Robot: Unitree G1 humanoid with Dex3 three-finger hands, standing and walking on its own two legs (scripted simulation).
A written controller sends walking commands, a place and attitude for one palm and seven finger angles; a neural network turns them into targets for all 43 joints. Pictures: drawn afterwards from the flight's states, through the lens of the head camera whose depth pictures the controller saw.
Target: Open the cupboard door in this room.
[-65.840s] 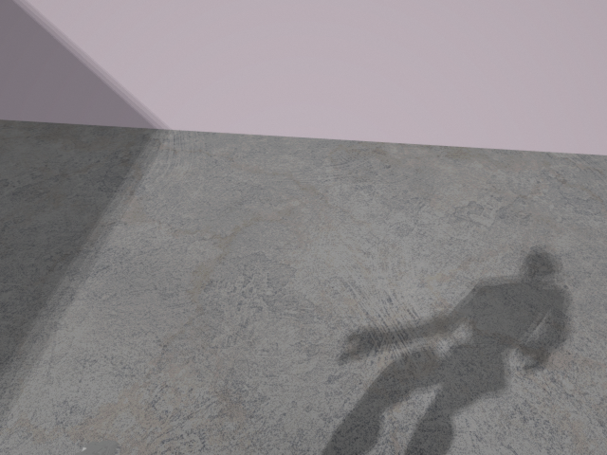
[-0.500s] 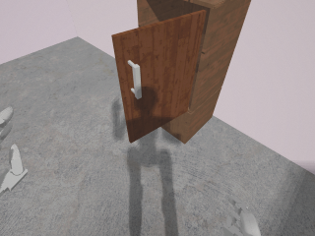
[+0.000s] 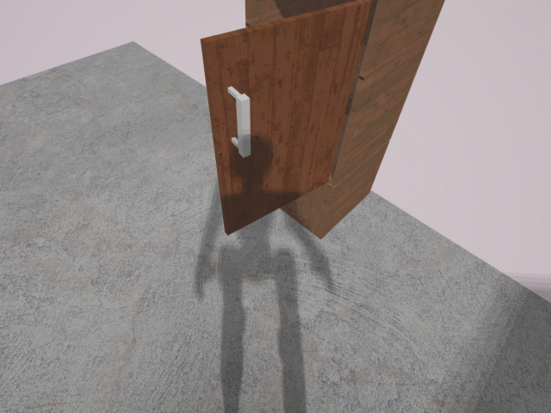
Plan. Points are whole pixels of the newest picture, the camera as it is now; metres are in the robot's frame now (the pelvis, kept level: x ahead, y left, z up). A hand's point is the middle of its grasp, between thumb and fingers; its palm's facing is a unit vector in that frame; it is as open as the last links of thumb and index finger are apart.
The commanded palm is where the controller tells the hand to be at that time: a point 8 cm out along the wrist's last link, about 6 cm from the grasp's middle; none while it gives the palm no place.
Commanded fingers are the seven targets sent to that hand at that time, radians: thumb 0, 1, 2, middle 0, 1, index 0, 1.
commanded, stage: let the arm hang, fingers relaxed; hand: left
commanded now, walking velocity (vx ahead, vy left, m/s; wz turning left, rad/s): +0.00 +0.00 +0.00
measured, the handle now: (238, 122) +0.66 +0.10 +0.03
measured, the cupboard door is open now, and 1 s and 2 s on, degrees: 79 79 79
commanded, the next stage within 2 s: look to check the result in 0.78 s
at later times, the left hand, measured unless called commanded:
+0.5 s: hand out of the picture -0.01 +0.19 -0.17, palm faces +0.04 -0.97 -0.26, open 7.4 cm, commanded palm none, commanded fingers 0.00 0.90 0.90 -0.20 -0.30 -0.20 -0.30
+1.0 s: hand out of the picture +0.04 +0.18 -0.17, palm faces +0.02 -0.97 -0.24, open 7.4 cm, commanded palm none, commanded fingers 0.00 0.90 0.90 -0.20 -0.30 -0.20 -0.30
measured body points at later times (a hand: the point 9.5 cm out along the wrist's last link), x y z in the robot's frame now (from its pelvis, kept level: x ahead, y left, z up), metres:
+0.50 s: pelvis +0.01 -0.01 +0.00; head +0.02 -0.02 +0.45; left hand -0.01 +0.24 -0.15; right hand +0.03 -0.24 -0.16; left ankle +0.08 +0.10 -0.73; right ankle -0.04 -0.10 -0.73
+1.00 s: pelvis +0.03 -0.02 +0.01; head +0.04 -0.02 +0.46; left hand +0.04 +0.23 -0.15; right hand +0.05 -0.26 -0.15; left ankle +0.08 +0.10 -0.73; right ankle -0.04 -0.10 -0.73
